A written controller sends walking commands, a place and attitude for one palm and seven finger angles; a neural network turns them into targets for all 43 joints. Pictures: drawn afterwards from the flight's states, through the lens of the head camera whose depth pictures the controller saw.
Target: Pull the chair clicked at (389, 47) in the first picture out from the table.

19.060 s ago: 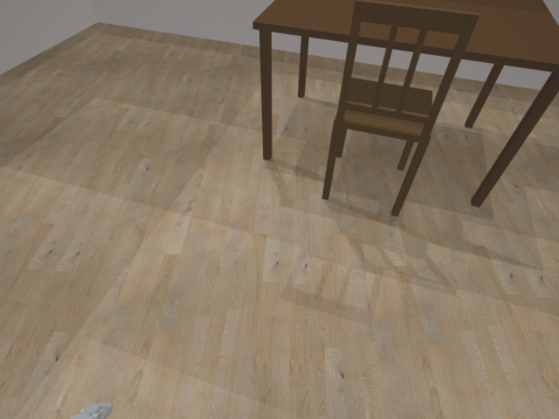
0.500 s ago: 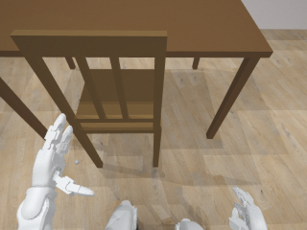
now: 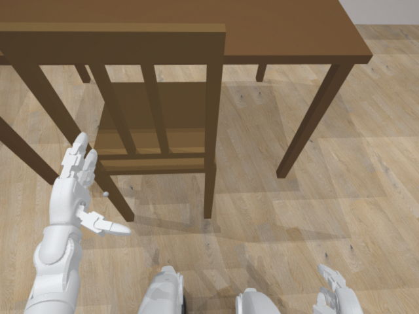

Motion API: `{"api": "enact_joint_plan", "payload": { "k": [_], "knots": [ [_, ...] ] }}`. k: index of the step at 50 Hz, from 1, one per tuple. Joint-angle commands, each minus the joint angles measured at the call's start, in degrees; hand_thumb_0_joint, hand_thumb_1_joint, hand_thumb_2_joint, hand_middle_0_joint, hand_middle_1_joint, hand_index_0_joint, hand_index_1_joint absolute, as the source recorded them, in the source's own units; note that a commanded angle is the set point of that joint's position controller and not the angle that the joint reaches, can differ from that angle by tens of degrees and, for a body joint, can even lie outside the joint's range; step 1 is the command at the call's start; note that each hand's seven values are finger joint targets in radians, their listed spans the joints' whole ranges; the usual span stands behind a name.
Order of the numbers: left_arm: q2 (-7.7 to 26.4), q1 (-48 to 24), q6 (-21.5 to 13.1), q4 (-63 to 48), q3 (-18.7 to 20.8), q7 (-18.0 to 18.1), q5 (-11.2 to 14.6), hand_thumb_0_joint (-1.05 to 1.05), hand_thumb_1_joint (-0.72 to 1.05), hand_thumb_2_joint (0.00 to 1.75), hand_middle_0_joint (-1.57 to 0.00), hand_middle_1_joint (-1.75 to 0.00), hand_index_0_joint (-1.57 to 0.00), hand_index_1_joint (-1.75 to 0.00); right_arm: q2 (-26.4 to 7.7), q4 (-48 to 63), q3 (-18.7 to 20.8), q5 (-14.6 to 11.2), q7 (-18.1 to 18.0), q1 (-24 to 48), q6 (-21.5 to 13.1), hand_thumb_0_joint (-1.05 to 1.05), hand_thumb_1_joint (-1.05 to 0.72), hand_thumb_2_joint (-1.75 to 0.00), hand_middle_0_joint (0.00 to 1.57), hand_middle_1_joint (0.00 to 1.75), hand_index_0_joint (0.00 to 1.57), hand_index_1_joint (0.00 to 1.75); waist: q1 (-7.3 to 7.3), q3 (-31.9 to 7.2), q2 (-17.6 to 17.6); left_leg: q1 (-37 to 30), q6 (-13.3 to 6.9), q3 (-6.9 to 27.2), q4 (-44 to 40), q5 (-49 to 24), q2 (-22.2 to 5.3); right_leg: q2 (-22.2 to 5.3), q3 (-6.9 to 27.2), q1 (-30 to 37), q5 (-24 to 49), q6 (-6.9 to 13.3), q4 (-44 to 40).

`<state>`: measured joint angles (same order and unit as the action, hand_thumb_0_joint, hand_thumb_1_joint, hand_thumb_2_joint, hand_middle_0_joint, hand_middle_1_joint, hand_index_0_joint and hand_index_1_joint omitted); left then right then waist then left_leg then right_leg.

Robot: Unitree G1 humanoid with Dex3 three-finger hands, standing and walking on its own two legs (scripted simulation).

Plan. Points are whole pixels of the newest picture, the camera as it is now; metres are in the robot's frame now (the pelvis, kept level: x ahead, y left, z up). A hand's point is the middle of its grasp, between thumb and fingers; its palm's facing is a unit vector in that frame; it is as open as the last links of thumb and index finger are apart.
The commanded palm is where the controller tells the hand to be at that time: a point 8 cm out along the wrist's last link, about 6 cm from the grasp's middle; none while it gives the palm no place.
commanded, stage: aim the fingers beside a spindle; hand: left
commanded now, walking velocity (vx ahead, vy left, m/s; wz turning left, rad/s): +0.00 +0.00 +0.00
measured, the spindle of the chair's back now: (117, 115) +0.52 +0.23 +0.03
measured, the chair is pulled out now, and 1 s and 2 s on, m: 0.00 0.00 0.00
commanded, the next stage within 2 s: push the fingers through the gap in 1.24 s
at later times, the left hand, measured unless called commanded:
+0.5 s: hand (118, 174) +0.37 +0.20 +0.01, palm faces +0.07 -1.00 -0.02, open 17.0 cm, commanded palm +0.35 +0.24 +0.01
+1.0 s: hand (119, 174) +0.38 +0.20 +0.00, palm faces +0.09 -1.00 -0.03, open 17.0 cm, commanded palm +0.36 +0.24 +0.01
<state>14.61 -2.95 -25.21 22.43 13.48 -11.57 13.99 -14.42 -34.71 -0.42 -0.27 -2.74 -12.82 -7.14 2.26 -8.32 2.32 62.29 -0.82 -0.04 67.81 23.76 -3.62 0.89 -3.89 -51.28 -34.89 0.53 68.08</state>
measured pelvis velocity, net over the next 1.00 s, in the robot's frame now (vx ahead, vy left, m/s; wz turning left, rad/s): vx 0.00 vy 0.00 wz -0.02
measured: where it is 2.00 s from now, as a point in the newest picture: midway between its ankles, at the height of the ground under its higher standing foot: outside the picture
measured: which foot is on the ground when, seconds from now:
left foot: down 0.00-1.00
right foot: down 0.00-1.00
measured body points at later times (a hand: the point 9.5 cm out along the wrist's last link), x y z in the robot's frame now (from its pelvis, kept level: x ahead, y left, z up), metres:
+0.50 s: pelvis +0.00 +0.01 -0.01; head +0.10 +0.02 +0.42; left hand +0.37 +0.25 +0.01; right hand +0.12 -0.25 -0.12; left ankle +0.08 +0.11 -0.64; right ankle -0.02 -0.12 -0.64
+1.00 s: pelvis +0.00 +0.00 -0.02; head +0.11 +0.02 +0.42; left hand +0.37 +0.25 +0.01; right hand +0.11 -0.26 -0.13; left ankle +0.08 +0.11 -0.64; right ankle -0.02 -0.12 -0.64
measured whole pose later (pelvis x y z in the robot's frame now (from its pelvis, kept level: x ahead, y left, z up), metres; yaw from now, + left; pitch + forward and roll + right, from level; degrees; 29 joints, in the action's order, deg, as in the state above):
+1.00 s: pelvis +0.00 +0.00 -0.02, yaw -1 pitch +22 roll -3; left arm 15.6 -17.5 -29.0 36.7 15.4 -8.4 10.7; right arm -14.4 -35.8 -0.1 0.4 -1.1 -13.8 -0.9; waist 3.5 -8.9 2.0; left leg 69.9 -1.2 -0.1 72.8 25.1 -4.0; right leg 1.2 -3.6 -58.8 -36.3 0.3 73.2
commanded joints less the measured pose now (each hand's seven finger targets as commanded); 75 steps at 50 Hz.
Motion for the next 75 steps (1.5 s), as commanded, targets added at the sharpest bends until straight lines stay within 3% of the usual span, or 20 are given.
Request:
{"api": "enact_joint_plan", "payload": {
  "k": [1,9,14,23,30,33,35,39,40,44,47,49,52,57,61,64,67,69,74,75],
  "knots": [
    [7.96,-13.22,-3.73,-9.75,1.79,0.48,-0.24,0.00,-0.50,0.30,-0.06,-0.08,-0.06,-0.08,-8.44,6.63,3.59,-0.02,-0.54,-0.41,-1.66,0.00,-0.90,-0.90,0.20,0.30,0.20,0.30,1.16,-18.12,1.12,-23.30,-0.57,2.89,-7.56,-7.54,1.17,0.92,1.10,-3.05,12.85,0.37,-11.03],
    [10.05,-16.34,-4.63,-6.49,4.17,2.24,-1.40,0.00,-0.50,0.30,-0.06,-0.08,-0.06,-0.08,-8.58,6.57,3.71,0.34,0.05,-1.16,0.33,0.00,-0.90,-0.90,0.20,0.30,0.20,0.30,0.39,-20.56,1.36,-22.80,-0.30,2.93,-6.58,-9.04,1.14,1.01,0.99,-3.30,13.98,0.59,-9.41],
    [9.53,-22.34,-5.18,-3.39,3.05,2.53,-2.08,0.00,-0.50,0.30,-0.06,-0.08,-0.06,-0.08,-8.75,5.82,3.68,0.44,0.18,-1.72,1.28,0.00,-0.90,-0.90,0.20,0.30,0.20,0.30,1.75,-20.26,1.27,-22.17,-0.32,3.15,-5.46,-7.79,1.05,1.11,1.11,-5.72,12.92,0.57,-8.95],
    [10.57,-27.59,-5.90,-0.02,3.48,2.76,-2.92,0.00,-0.50,0.30,-0.06,-0.08,-0.06,-0.08,-9.11,4.89,3.98,0.68,0.62,-3.18,2.64,0.00,-0.90,-0.90,0.20,0.30,0.20,0.30,1.75,-23.54,2.57,-23.52,-0.09,3.77,-3.92,-10.31,0.79,1.23,0.95,-7.80,14.21,0.89,-7.23],
    [11.91,-33.04,-6.54,4.34,4.58,4.07,-3.90,0.00,-0.50,0.30,-0.06,-0.08,-0.06,-0.08,-9.24,4.09,3.95,0.91,0.99,-3.92,3.99,0.00,-0.90,-0.90,0.20,0.30,0.20,0.30,2.19,-22.92,2.63,-21.01,-0.05,3.86,-2.71,-8.18,0.97,1.27,1.08,-9.74,12.46,0.97,-6.39],
    [13.07,-30.13,-7.16,2.01,5.82,4.02,-3.82,0.00,-0.50,0.30,-0.06,-0.08,-0.06,-0.08,-9.24,5.00,4.11,0.97,1.22,-4.00,4.40,0.00,-0.90,-0.90,0.20,0.30,0.20,0.30,0.86,-26.54,3.99,-23.81,0.08,3.72,-3.16,-11.10,0.88,1.35,1.13,-7.94,14.47,1.21,-6.24],
    [10.88,-27.34,-6.56,2.05,4.43,3.82,-3.42,0.00,-0.50,0.30,-0.06,-0.08,-0.06,-0.08,-8.86,5.48,4.01,0.83,1.54,-3.84,4.72,0.00,-0.90,-0.90,0.20,0.30,0.20,0.30,0.86,-26.09,3.39,-23.66,0.05,3.50,-3.46,-11.55,0.99,1.44,1.04,-6.90,15.39,1.12,-6.66],
    [11.82,-24.69,-6.20,1.58,5.71,3.48,-2.81,0.00,-0.50,0.30,-0.06,-0.08,-0.06,-0.08,-8.89,5.67,4.12,0.52,1.55,-3.80,5.11,0.00,-0.90,-0.90,0.20,0.30,0.20,0.30,0.70,-24.40,1.57,-21.45,-0.12,3.08,-3.62,-10.82,1.08,1.46,1.28,-5.80,15.74,0.90,-6.90],
    [10.32,-25.86,-6.13,1.62,4.24,3.29,-2.64,0.00,-0.50,0.30,-0.06,-0.08,-0.06,-0.08,-8.74,5.70,3.97,0.44,1.53,-3.56,5.10,0.00,-0.90,-0.90,0.20,0.30,0.20,0.30,1.64,-23.52,0.53,-20.37,-0.33,3.02,-3.52,-9.43,1.18,1.46,1.27,-6.17,14.87,0.70,-7.09],
    [11.61,-29.12,-7.34,2.24,5.09,3.22,-2.75,0.00,-0.50,0.30,-0.06,-0.08,-0.06,-0.08,-8.90,4.65,4.06,0.54,0.99,-3.64,4.87,0.00,-0.90,-0.90,0.20,0.30,0.20,0.30,2.34,-22.05,0.66,-19.02,-0.48,2.92,-2.61,-7.29,1.15,1.42,1.72,-7.80,12.97,0.68,-7.17],
    [9.67,-32.58,-8.35,0.70,2.48,2.76,-2.83,0.00,-0.50,0.30,-0.06,-0.08,-0.06,-0.08,-8.81,4.42,3.99,0.56,0.81,-3.61,4.32,0.00,-0.90,-0.90,0.20,0.30,0.20,0.30,3.20,-23.02,3.39,-21.51,-0.44,3.45,-2.48,-6.99,1.08,1.48,1.53,-10.07,11.82,0.82,-6.87],
    [11.80,-30.80,-8.24,1.46,4.21,2.85,-3.15,0.00,-0.50,0.30,-0.06,-0.08,-0.06,-0.08,-9.18,4.17,4.12,0.66,0.70,-3.75,4.33,0.00,-0.90,-0.90,0.20,0.30,0.20,0.30,2.11,-24.21,3.71,-22.39,-0.19,3.78,-2.75,-7.99,0.98,1.46,1.36,-9.41,12.28,1.10,-6.67],
    [9.21,-31.77,-7.51,1.96,1.91,2.74,-3.01,0.00,-0.50,0.30,-0.06,-0.08,-0.06,-0.08,-8.92,4.22,4.00,0.54,0.79,-3.76,4.20,0.00,-0.90,-0.90,0.20,0.30,0.20,0.30,2.87,-23.85,3.77,-22.89,-0.33,3.91,-2.55,-8.34,0.96,1.44,1.17,-10.31,12.56,1.02,-6.65],
    [11.92,-29.49,-6.32,4.58,4.89,3.72,-3.28,0.00,-0.50,0.30,-0.06,-0.08,-0.06,-0.08,-9.13,4.75,3.87,0.52,0.91,-3.56,4.88,0.00,-0.90,-0.90,0.20,0.30,0.20,0.30,1.88,-22.96,1.34,-20.19,-0.45,3.57,-2.51,-7.86,1.17,1.47,1.39,-8.92,12.71,0.94,-6.64],
    [13.25,-27.40,-6.77,2.03,6.55,3.69,-2.98,0.00,-0.50,0.30,-0.06,-0.08,-0.06,-0.08,-8.71,5.69,3.75,0.65,1.13,-3.23,5.20,0.00,-0.90,-0.90,0.20,0.30,0.20,0.30,0.75,-24.81,1.94,-19.96,-0.43,2.64,-2.43,-10.28,1.34,1.45,1.97,-5.59,16.01,0.85,-6.54],
    [11.84,-25.70,-7.02,0.39,5.49,3.12,-2.65,0.00,-0.50,0.30,-0.06,-0.08,-0.06,-0.08,-8.47,5.81,3.84,0.59,1.30,-3.44,5.01,0.00,-0.90,-0.90,0.20,0.30,0.20,0.30,0.94,-25.41,2.75,-21.36,-0.33,2.60,-2.48,-11.91,1.22,1.55,1.80,-5.27,17.50,0.87,-6.45],
    [10.40,-27.04,-6.77,2.43,4.13,2.35,-2.14,0.00,-0.50,0.30,-0.06,-0.08,-0.06,-0.08,-8.66,5.01,3.82,0.28,1.11,-3.64,4.80,0.00,-0.90,-0.90,0.20,0.30,0.20,0.30,2.59,-22.07,-0.40,-18.74,-0.70,2.68,-2.04,-9.28,1.17,1.69,1.82,-6.66,15.63,0.62,-7.02],
    [11.22,-30.98,-6.87,3.79,4.19,2.30,-2.52,0.00,-0.50,0.30,-0.06,-0.08,-0.06,-0.08,-8.87,4.29,3.83,0.35,0.77,-3.47,4.71,0.00,-0.90,-0.90,0.20,0.30,0.20,0.30,3.20,-21.26,0.40,-17.51,-0.70,2.68,-1.70,-6.82,1.25,1.47,2.11,-8.16,13.32,0.48,-7.14],
    [12.35,-36.74,-8.04,2.65,4.10,2.14,-3.10,0.00,-0.50,0.30,-0.06,-0.08,-0.06,-0.08,-9.13,3.37,3.92,0.79,0.33,-4.30,4.15,0.00,-0.90,-0.90,0.20,0.30,0.20,0.30,2.84,-25.85,5.00,-22.66,-0.34,3.64,-1.38,-9.66,1.09,1.39,1.75,-9.95,13.73,1.03,-6.26],
    [12.54,-36.21,-7.61,5.01,4.52,2.14,-3.10,0.00,-0.50,0.30,-0.06,-0.08,-0.06,-0.08,-9.15,2.99,3.85,0.74,0.36,-4.53,4.29,0.00,-0.90,-0.90,0.20,0.30,0.20,0.30,2.98,-25.02,3.43,-22.21,-0.33,3.78,-1.45,-9.33,0.98,1.53,1.55,-10.02,13.48,0.99,-6.46]
  ]
}}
